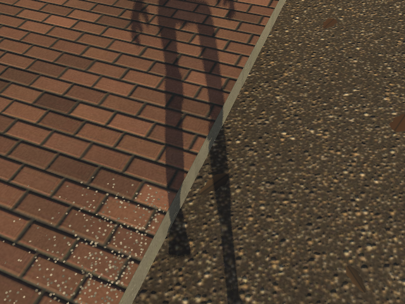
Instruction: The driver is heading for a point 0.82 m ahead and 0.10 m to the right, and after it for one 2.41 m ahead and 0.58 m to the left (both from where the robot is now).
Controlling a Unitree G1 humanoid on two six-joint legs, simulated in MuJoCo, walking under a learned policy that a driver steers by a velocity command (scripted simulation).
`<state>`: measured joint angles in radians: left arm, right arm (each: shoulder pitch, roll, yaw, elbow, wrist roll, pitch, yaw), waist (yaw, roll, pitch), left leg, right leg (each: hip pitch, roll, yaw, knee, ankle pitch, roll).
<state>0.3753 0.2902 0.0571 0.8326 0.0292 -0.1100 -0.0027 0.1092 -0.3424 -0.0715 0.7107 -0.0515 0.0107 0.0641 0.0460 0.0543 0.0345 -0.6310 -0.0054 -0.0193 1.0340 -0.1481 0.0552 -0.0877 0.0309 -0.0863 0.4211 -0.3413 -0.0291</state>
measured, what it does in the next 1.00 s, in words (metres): goes down, turning right: left foot 0.13 m lower, then right foot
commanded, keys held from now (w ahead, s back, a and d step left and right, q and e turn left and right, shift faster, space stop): w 0.22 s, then w+e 0.18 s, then e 0.60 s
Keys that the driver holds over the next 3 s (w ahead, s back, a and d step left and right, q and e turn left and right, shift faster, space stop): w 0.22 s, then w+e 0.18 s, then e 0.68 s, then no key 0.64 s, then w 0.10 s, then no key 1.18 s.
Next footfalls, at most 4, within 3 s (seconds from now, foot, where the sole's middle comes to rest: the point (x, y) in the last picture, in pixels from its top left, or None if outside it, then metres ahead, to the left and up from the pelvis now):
0.24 left None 0.30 0.10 -0.90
0.60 right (250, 293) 0.57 -0.09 -0.90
1.18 left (207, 279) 0.61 0.07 -0.90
1.56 right None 0.46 -0.09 -0.90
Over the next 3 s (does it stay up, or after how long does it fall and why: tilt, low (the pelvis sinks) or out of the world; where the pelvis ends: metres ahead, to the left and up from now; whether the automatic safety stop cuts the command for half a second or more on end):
stays up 0.57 -0.01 -0.12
